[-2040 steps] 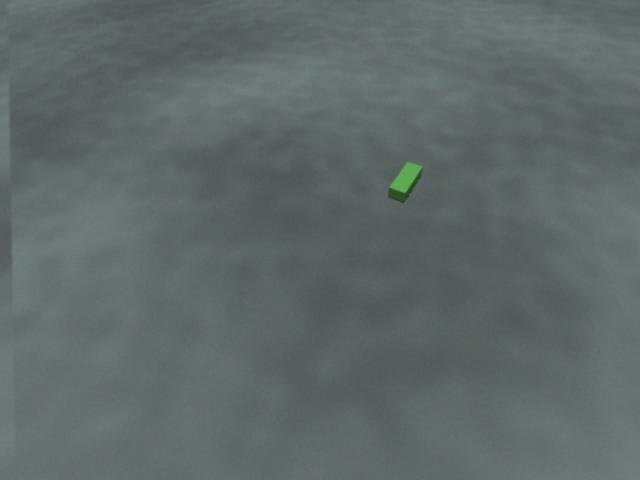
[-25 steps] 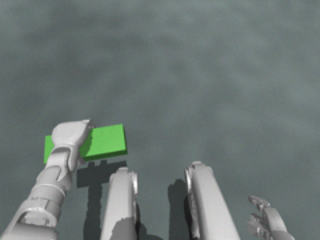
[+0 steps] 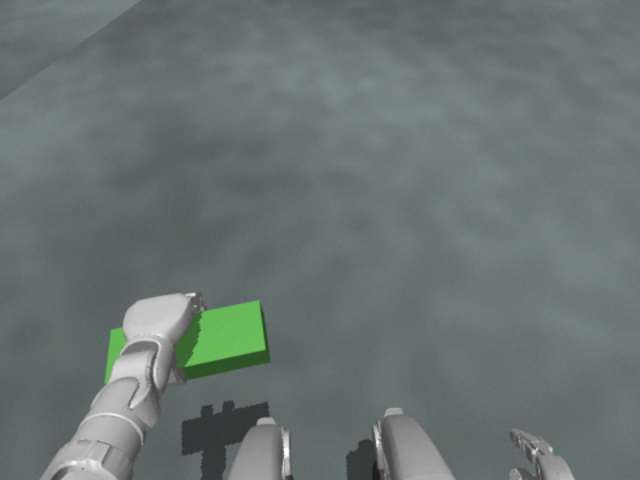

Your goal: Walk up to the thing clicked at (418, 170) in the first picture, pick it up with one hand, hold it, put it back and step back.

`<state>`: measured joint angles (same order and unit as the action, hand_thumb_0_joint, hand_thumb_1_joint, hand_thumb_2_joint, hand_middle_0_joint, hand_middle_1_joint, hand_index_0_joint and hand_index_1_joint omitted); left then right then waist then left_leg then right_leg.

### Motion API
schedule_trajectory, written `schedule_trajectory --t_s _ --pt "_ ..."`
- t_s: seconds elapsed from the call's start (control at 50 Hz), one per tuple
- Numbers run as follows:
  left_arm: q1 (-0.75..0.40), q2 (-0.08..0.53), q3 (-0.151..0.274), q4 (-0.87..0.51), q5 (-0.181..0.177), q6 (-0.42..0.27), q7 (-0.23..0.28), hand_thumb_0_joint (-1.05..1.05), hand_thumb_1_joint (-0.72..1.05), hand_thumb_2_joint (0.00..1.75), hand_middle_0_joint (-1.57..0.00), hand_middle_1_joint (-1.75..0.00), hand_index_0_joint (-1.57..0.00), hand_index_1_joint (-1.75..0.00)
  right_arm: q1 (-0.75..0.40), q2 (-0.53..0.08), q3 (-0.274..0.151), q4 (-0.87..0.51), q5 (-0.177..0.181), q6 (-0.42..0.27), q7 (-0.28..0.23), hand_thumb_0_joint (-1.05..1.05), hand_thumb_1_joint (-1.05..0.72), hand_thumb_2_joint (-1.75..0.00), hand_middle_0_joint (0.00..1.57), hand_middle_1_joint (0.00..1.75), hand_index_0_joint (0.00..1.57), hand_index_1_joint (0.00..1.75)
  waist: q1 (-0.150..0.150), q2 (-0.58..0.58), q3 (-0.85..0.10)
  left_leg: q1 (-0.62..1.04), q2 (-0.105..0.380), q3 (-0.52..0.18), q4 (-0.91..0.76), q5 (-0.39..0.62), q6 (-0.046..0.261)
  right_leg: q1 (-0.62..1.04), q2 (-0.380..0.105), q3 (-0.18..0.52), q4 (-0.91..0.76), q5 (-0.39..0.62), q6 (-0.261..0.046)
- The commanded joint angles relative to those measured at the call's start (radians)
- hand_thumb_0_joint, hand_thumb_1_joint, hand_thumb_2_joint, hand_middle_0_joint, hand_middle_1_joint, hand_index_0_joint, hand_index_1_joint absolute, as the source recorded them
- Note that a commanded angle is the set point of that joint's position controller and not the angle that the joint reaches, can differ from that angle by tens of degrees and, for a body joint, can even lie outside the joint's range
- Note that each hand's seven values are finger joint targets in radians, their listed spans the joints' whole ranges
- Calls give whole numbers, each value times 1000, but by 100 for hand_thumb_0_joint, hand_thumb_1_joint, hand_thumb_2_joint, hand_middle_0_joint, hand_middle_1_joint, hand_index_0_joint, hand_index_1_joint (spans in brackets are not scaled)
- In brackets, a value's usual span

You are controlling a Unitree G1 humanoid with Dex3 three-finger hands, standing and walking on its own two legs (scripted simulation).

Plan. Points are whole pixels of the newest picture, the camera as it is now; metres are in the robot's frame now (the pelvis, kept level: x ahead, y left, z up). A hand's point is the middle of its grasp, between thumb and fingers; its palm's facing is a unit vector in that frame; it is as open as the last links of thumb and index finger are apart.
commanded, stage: lift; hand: left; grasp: from above
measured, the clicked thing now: (192, 346) +0.33 +0.21 -0.12
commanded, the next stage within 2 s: hold in 0.38 s
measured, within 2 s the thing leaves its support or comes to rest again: neither
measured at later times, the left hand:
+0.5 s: hand (153, 314) +0.33 +0.22 -0.01, palm faces -0.44 -0.07 -0.89, open 10.9 cm
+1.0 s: hand (140, 300) +0.33 +0.22 +0.03, palm faces -0.44 -0.05 -0.90, open 10.9 cm
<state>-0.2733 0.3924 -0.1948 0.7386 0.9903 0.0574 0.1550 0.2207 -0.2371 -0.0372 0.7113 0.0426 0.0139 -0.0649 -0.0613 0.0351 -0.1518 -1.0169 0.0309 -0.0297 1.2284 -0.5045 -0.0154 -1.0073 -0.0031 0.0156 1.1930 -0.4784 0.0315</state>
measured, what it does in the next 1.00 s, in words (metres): rises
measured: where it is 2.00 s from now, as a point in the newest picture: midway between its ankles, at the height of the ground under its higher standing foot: outside the picture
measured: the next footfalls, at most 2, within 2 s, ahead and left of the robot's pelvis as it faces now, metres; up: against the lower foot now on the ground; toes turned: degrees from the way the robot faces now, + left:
none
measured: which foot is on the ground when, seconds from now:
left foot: down 0.00-1.00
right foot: down 0.00-1.00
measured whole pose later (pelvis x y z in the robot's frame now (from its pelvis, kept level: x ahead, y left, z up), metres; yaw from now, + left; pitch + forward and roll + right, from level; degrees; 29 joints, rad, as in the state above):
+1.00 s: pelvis +0.04 +0.00 +0.09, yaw -1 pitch +5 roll +0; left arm -0.23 0.39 -0.20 0.69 1.02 0.00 0.05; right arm 0.23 -0.25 -0.05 0.69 0.05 0.06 -0.03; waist -0.02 0.04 -0.06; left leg -0.44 0.02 0.01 0.68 -0.33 -0.01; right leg -0.45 -0.02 0.04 0.67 -0.31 0.04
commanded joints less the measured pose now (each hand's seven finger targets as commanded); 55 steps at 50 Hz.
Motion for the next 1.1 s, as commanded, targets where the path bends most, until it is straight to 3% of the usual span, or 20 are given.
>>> schedule_trajectory --t_s 0.0,0.12,0.18,0.34,0.46,0.52,0.6,0.94,0.96,1.08 --pt "-282 171 73 -157 14 -9 52 0 50 90 -98 -63 -94 -67 19 -146 -47 -83 -4 -36 -8 0 -91 -91 20 30 20 30 -3 34 -295 333 -39 24 -275 168 19 242 35 -24 -265 155 -48" --pt "-290 190 94 -144 20 -14 48 0 45 91 -95 -63 -90 -68 35 -152 -51 -78 -7 -32 1 0 -91 -91 20 30 20 30 1 15 -276 437 -43 25 -356 263 19 357 29 -17 -355 251 -38" --pt "-258 163 79 -129 10 -16 45 0 45 91 -96 -60 -91 -65 28 -147 -50 -89 -6 -26 7 0 -91 -91 20 30 20 30 7 -1 -237 466 -44 27 -406 266 18 406 27 -17 -406 251 -36" --pt "-266 160 72 -140 12 -49 16 0 47 97 -97 -64 -92 -70 26 -145 -55 -102 -2 -20 12 0 -91 -91 20 30 20 30 9 -16 -209 559 -50 37 -486 323 20 499 24 -7 -492 308 -31" --pt "-255 173 86 -146 25 -59 24 0 52 98 -99 -68 -95 -73 6 -149 -60 -111 -1 -15 17 0 -90 -90 20 30 20 30 17 -6 -178 609 -50 40 -541 322 14 529 26 -11 -538 297 -35" --pt "-294 198 94 -172 33 -61 18 0 52 98 -99 -67 -95 -71 1 -152 -64 -105 -1 -15 16 0 -90 -90 20 30 20 30 18 10 -197 642 -49 41 -553 358 13 557 28 -12 -549 330 -34" --pt "-284 175 77 -170 28 -62 1 0 51 98 -98 -67 -94 -71 3 -154 -65 -103 1 -10 18 0 -90 -90 20 30 20 30 15 -12 -191 680 -47 40 -572 412 13 582 30 -15 -562 375 -33" --pt "-258 190 84 -245 24 -64 -73 0 55 93 -101 -64 -98 -68 -39 -154 -58 -147 10 5 21 0 -90 -90 20 30 20 30 42 -21 -151 715 -50 54 -635 426 19 656 31 -8 -617 386 -35" --pt "-278 206 98 -267 19 -66 -74 0 56 94 -100 -67 -97 -70 -42 -156 -59 -149 11 5 21 0 -90 -90 20 30 20 30 43 6 -160 722 -48 54 -641 418 15 652 34 -9 -619 375 -37" --pt "-262 197 89 -286 20 -68 -94 0 58 94 -101 -68 -98 -71 -60 -156 -56 -165 13 4 20 0 -90 -90 20 30 20 30 50 -6 -135 729 -45 52 -665 387 17 650 35 -11 -636 339 -39"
